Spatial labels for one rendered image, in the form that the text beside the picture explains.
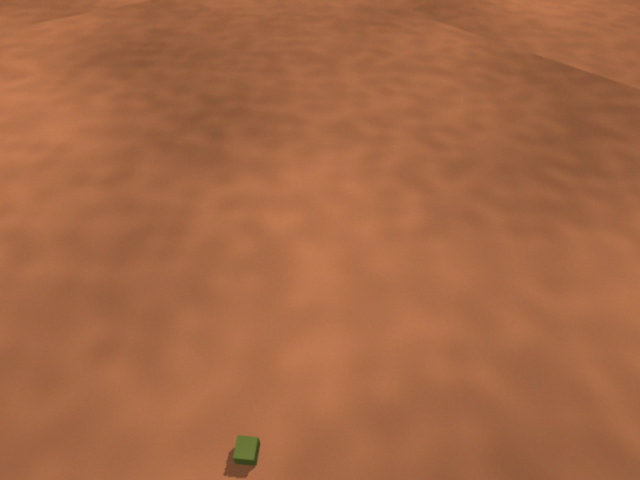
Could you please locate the cube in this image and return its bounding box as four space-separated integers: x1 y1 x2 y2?
233 435 260 466

